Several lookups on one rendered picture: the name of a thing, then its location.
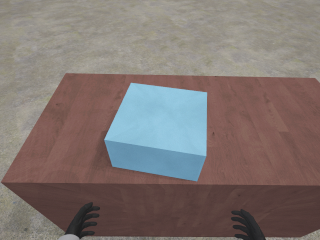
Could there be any right robot hand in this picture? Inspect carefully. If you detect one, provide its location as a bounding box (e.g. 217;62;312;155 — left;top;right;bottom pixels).
231;209;266;240

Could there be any left robot hand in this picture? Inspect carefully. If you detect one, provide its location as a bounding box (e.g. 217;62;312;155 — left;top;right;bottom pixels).
64;202;100;239

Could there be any pedestal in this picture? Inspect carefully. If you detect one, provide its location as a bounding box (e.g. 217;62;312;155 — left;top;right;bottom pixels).
1;73;320;238

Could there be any carton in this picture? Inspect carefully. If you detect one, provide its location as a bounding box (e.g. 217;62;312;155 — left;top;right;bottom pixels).
104;83;207;182

